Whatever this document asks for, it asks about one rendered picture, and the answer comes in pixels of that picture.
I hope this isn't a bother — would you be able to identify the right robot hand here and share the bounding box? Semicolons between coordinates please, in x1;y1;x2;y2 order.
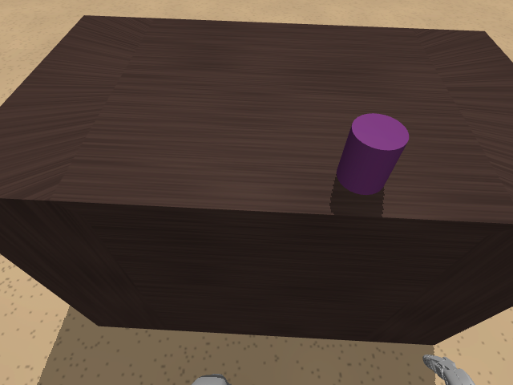
422;355;475;385

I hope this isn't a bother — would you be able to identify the can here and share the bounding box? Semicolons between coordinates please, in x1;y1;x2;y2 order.
337;113;409;195

